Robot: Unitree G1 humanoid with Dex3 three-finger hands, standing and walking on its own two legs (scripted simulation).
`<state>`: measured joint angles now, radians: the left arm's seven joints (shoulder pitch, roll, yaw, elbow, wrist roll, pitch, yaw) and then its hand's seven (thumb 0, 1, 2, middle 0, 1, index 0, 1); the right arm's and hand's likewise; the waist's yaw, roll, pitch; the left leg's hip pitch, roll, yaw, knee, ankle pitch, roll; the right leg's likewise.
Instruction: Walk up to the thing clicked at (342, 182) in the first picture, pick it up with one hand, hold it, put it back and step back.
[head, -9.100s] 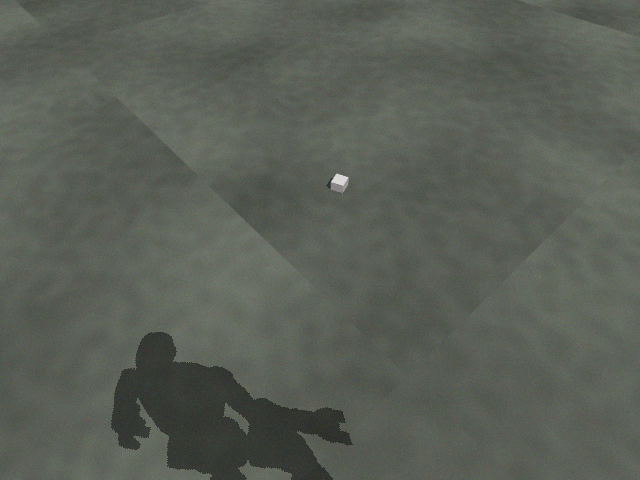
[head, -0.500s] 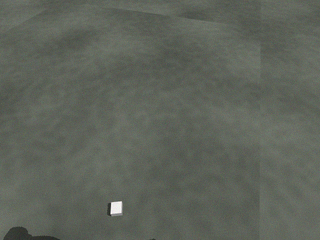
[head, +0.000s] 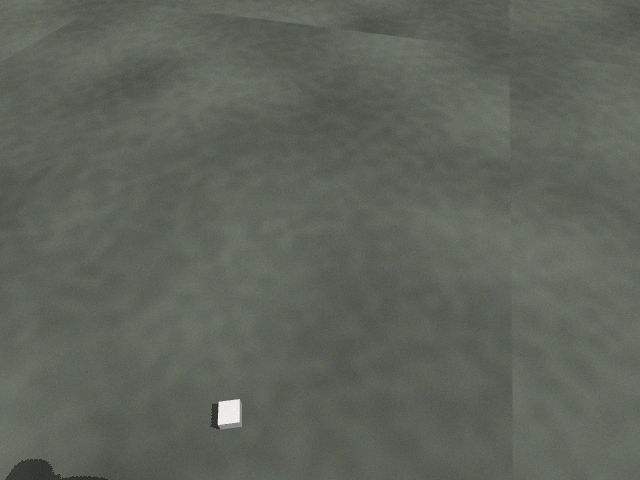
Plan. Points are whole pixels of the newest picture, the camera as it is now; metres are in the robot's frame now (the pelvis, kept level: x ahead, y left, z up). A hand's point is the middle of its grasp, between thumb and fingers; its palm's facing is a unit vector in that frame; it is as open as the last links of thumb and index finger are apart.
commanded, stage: walk up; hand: left
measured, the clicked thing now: (230, 414) +0.43 +0.28 -0.75
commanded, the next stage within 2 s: stand in 0.28 s
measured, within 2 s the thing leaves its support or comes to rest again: neither
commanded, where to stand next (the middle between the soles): +0.05 +0.01 m, yaw +4 degrees
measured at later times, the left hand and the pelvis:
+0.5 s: hand out of the picture +0.08 +0.26 -0.15, palm faces -0.03 -0.94 -0.34, open 7.4 cm; pelvis -0.01 +0.01 +0.01, yaw +0 degrees
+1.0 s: hand out of the picture +0.05 +0.28 -0.15, palm faces -0.03 -0.94 -0.35, open 7.4 cm; pelvis -0.02 +0.03 +0.01, yaw +0 degrees
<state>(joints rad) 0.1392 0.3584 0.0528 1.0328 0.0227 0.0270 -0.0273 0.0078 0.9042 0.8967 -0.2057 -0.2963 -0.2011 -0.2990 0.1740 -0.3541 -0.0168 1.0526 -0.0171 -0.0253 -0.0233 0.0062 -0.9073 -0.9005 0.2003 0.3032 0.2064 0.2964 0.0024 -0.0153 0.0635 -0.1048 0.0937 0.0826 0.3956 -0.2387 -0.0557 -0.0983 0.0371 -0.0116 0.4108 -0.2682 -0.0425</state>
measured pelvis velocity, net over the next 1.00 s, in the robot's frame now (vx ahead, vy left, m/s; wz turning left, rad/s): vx -0.02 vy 0.03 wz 0.01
